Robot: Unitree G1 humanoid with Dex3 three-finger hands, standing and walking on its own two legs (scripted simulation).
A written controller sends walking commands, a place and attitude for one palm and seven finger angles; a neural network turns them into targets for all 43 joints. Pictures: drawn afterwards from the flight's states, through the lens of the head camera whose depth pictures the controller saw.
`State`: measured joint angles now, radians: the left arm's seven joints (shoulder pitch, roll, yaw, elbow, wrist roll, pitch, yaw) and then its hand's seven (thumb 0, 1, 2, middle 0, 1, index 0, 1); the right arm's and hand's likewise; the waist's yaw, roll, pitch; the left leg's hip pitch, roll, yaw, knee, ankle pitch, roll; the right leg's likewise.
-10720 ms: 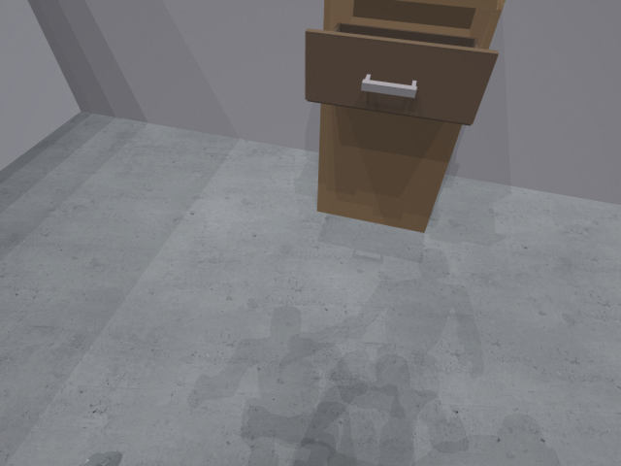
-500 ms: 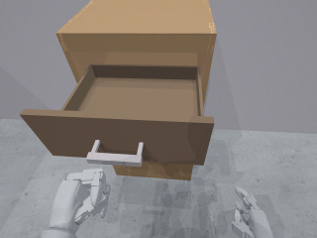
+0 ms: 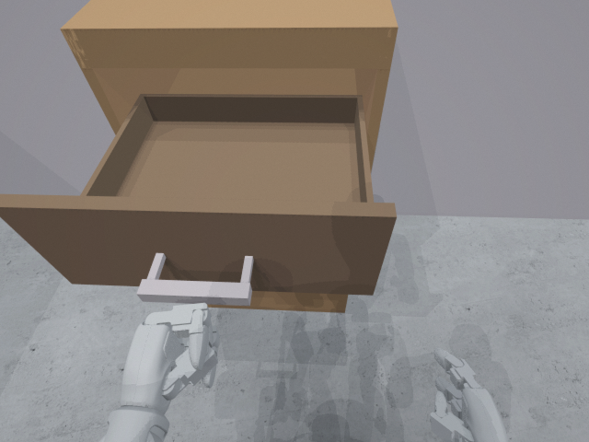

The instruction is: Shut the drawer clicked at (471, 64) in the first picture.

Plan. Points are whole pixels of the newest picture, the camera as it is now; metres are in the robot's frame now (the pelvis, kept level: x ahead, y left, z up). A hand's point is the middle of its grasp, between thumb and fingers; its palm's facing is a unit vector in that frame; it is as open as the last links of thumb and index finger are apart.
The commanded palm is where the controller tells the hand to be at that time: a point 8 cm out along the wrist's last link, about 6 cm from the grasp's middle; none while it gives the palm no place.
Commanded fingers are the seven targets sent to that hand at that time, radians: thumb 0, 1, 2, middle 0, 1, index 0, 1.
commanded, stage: bring the fist close to the handle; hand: left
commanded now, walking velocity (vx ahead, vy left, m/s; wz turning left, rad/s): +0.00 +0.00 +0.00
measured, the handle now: (199, 277) +0.30 +0.13 +0.09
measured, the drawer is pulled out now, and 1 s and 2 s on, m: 0.30 0.29 0.15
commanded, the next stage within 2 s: push the drawer shut in 0.32 s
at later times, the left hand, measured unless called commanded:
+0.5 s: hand (212, 360) +0.20 +0.10 +0.09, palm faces -0.02 -1.00 -0.04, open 3.2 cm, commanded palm +0.18 +0.16 +0.09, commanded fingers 0.00 0.90 0.90 -1.40 -1.60 -1.40 -1.60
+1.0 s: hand (210, 331) +0.23 +0.11 +0.09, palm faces -0.05 -1.00 -0.04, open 3.0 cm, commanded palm +0.24 +0.16 +0.09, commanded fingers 0.00 0.90 0.90 -1.40 -1.60 -1.40 -1.60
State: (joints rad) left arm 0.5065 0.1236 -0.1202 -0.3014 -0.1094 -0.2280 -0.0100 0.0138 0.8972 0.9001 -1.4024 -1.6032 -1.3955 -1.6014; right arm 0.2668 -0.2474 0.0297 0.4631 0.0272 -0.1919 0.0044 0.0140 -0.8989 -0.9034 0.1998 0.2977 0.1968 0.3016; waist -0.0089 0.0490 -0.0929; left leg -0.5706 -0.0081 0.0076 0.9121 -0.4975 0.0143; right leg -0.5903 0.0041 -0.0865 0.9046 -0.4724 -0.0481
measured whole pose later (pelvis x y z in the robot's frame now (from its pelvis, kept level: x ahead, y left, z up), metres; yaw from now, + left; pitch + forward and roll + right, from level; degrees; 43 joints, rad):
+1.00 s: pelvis -0.01 +0.01 +0.00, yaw +1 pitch +8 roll +0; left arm 0.29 0.15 -0.12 -0.16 -0.12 -0.21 0.02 -0.01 0.83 0.94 -1.40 -1.60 -1.40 -1.60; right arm 0.24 -0.26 0.04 0.50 0.03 -0.16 -0.01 0.01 -0.90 -0.90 0.20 0.30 0.20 0.30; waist -0.01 0.06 -0.08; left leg -0.58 -0.02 0.00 0.91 -0.47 0.02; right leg -0.59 -0.01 -0.10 0.89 -0.44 -0.04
